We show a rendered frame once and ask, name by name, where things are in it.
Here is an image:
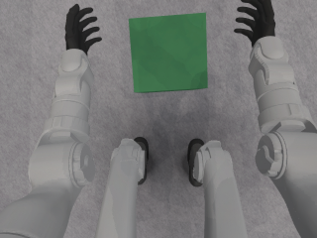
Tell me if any robot right foot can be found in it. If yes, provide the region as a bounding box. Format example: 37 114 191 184
187 138 204 187

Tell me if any right robot thigh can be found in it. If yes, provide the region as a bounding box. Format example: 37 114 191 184
195 147 249 238

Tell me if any robot right upper arm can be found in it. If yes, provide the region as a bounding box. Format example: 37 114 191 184
255 131 317 238

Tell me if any robot left upper arm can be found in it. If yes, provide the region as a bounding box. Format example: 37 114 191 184
0 141 96 238

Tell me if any carton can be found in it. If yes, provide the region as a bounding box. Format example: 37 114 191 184
129 12 208 93

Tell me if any right robot hand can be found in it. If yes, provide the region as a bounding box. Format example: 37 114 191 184
234 0 275 47

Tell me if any robot right forearm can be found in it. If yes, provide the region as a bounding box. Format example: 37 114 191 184
248 36 317 134

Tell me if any left robot hand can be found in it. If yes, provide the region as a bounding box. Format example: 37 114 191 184
64 3 102 56

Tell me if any robot left forearm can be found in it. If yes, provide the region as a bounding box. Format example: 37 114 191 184
28 49 95 184

